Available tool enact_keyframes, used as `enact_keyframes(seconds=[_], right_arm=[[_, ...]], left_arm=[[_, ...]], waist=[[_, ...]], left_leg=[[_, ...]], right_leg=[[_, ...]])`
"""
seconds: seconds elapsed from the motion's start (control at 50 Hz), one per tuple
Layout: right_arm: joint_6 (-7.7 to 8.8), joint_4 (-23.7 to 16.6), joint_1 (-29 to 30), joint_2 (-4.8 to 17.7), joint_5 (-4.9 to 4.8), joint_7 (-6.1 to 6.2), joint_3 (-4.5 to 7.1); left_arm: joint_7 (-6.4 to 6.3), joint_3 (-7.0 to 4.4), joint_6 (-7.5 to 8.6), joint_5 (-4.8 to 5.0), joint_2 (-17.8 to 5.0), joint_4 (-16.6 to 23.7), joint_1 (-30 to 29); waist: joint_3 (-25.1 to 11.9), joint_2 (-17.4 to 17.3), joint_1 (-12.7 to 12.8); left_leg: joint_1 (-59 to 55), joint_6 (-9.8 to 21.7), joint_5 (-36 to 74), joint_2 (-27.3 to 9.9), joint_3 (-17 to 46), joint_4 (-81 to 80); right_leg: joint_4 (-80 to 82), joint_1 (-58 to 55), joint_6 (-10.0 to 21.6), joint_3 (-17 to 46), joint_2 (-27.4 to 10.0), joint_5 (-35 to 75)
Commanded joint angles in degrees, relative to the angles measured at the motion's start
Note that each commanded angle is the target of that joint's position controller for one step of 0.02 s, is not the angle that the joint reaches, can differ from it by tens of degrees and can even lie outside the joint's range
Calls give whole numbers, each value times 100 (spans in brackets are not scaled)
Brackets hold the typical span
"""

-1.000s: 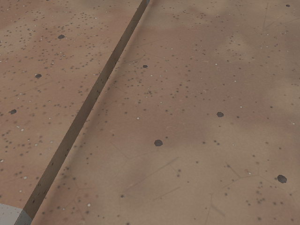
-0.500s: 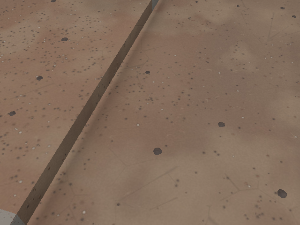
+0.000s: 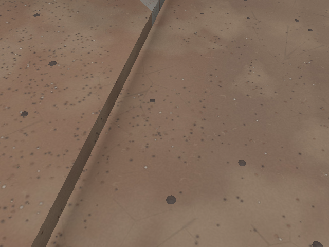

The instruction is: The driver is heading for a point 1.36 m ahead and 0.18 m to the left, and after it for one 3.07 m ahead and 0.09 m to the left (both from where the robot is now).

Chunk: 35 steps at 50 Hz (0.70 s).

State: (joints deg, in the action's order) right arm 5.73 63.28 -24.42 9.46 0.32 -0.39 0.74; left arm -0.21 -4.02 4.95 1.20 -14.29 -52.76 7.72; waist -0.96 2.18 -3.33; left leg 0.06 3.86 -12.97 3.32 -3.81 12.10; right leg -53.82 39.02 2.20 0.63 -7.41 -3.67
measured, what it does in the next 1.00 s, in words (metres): walks ahead: right foot, then left foot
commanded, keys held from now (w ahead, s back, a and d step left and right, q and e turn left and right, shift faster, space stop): w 1.00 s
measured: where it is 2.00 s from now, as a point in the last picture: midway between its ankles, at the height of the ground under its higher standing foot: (160, 143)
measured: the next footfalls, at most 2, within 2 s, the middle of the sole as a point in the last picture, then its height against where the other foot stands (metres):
right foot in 0.24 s outside the picture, level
left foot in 0.80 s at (135, 222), level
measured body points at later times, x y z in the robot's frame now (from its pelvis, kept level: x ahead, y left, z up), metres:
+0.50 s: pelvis +0.29 -0.07 +0.00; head +0.30 -0.07 +0.45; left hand +0.31 +0.19 -0.14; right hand +0.41 -0.33 -0.13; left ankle +0.35 +0.10 -0.66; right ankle +0.30 -0.14 -0.75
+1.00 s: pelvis +0.57 +0.01 +0.00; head +0.59 +0.03 +0.45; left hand +0.65 +0.29 -0.14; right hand +0.63 -0.25 -0.13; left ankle +0.60 +0.09 -0.75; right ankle +0.55 -0.15 -0.66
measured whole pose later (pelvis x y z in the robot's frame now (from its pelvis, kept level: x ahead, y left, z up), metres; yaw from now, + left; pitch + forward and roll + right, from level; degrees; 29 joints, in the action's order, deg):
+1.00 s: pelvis +0.57 +0.01 +0.00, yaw +0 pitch +1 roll +0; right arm 6.2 55.0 -14.1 13.6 0.4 -1.9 3.0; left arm -0.4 -3.4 5.3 1.2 -15.7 -54.6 12.5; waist 1.1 2.2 -1.0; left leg 14.3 4.2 -8.1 2.6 -4.1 21.0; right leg -65.0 30.7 3.3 1.5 -5.3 -16.1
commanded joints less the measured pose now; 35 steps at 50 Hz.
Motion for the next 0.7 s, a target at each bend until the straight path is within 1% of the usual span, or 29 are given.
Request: enact_keyframes(seconds=[0.02,0.06,0.1,0.14,0.16,0.18,0.2,0.22,0.24,0.26,0.28,0.3,0.32,0.34,0.36,0.38,0.4,0.42,0.44,0.48,0.52,0.56,0.6,0.66,0.7], right_arm=[[28,-302,-74,996,-8,103,157],[19,-278,-270,1025,-45,118,175],[-14,-220,-472,1006,-75,119,187],[-58,-190,-543,1030,-92,129,215],[-79,-197,-518,1073,-94,133,238],[-95,-230,-432,1140,-87,136,262],[-112,-263,-353,1233,-71,138,292],[-148,-293,-250,1297,-44,134,312],[-179,-361,-115,1246,-20,125,284],[-162,-530,-144,1016,64,103,179],[-9,-496,-978,88,-47,15,-51],[167,-509,-478,729,-230,-14,91],[244,-748,157,1037,-345,-13,177],[263,-841,493,1097,-305,43,195],[215,-853,599,1060,-212,93,256],[116,-832,422,941,-174,102,275],[32,-816,285,778,-174,107,268],[-31,-830,262,690,-171,116,264],[-79,-894,396,702,-160,125,275],[-116,-1090,908,805,-97,146,307],[-105,-1245,1390,817,-61,135,318],[-73,-1359,1806,761,-64,99,299],[-47,-1455,2227,715,-91,62,267],[-25,-1605,2723,722,-135,-20,227],[10,-1731,2948,773,-155,-98,218]], left_arm=[[55,49,53,-5,-61,476,-726],[112,80,73,18,-70,582,-1096],[182,110,100,38,-74,700,-1415],[267,131,144,54,-97,834,-1652],[307,127,167,58,-140,878,-1677],[333,96,187,58,-230,884,-1557],[334,32,197,53,-377,837,-1273],[313,-78,199,55,-592,680,-634],[268,-222,180,63,-862,347,476],[193,-341,146,-28,-1355,110,1589],[239,-327,143,-154,-1513,-5,1826],[244,-193,160,-103,-979,-6,1633],[226,-114,179,-51,-722,74,1047],[239,-40,207,-61,-554,191,501],[272,0,238,-126,-418,211,226],[296,56,256,-177,-261,163,138],[309,65,258,-176,-240,89,189],[292,57,263,-155,-300,21,285],[259,47,267,-145,-385,-40,372],[163,7,254,-157,-585,-107,582],[81,-8,210,-138,-664,-155,814],[34,-17,171,-111,-723,-180,989],[15,-25,153,-69,-773,-239,1198],[13,-43,99,-27,-806,-373,1515],[2,-65,44,-21,-822,-451,1630]], waist=[[782,-527,25],[853,-531,-75],[948,-532,-141],[993,-576,-119],[948,-610,-58],[811,-683,81],[537,-829,278],[93,-964,644],[-524,-969,1174],[-1418,-229,1443],[-2371,1338,865],[-1997,870,1071],[-1044,673,935],[-635,-4,711],[-369,-195,494],[-292,-108,266],[-224,25,177],[-108,60,129],[50,84,101],[258,18,172],[349,-11,305],[385,18,434],[437,36,579],[560,70,757],[618,96,779]], left_leg=[[392,682,1545,-1450,856,-741],[249,667,1474,-1469,750,-768],[-84,666,1533,-1579,695,-667],[-462,637,1808,-1730,660,-466],[-619,605,2131,-1791,628,-304],[-719,549,2831,-1818,577,-53],[-799,491,3883,-1824,545,336],[-782,414,4923,-1740,445,1101],[-248,244,5154,-1478,269,2362],[1289,64,3116,-1087,91,4355],[3320,-217,-1703,87,620,6282],[3911,-59,-1803,-152,1336,6975],[4275,18,-1350,-461,1088,7010],[3967,31,-763,-796,955,6712],[3632,19,-463,-992,890,6368],[3276,36,-310,-1149,934,6157],[3114,29,-272,-1194,912,5952],[3098,-5,-273,-1238,859,5748],[3211,-60,-189,-1280,814,5501],[3662,-206,319,-1340,759,4905],[4001,-295,952,-1331,716,4159],[3962,-316,1529,-1221,613,3361],[3809,-323,1871,-1062,463,2713],[3830,-303,1808,-940,387,2194],[3922,-206,1504,-907,415,1959]], right_leg=[[1054,409,-102,-98,65,697],[1533,288,-92,-205,180,887],[1872,329,-25,-222,245,858],[2136,342,97,-214,293,657],[2245,224,176,-245,346,481],[2336,-110,270,-311,456,284],[2326,-650,367,-424,639,92],[2304,-1511,504,-562,862,-31],[2333,-2980,694,-539,918,74],[2197,-4951,1082,934,-315,-118],[3183,-6567,2035,4047,-1638,-1407],[3689,-6243,1778,4307,-1428,-1675],[3752,-5372,1494,3240,-1256,-1159],[3906,-4355,1333,2451,-1072,-366],[4047,-3572,1233,1918,-860,134],[4229,-3134,1173,1532,-663,226],[4387,-2890,1198,1349,-592,212],[4524,-2701,1243,1166,-538,259],[4641,-2551,1260,998,-503,293],[4805,-2567,1281,837,-489,291],[4857,-2786,1211,715,-448,307],[4861,-2930,1079,499,-339,352],[4848,-3084,987,337,-282,305],[4682,-3553,965,304,-426,244],[4466,-3966,934,348,-616,331]])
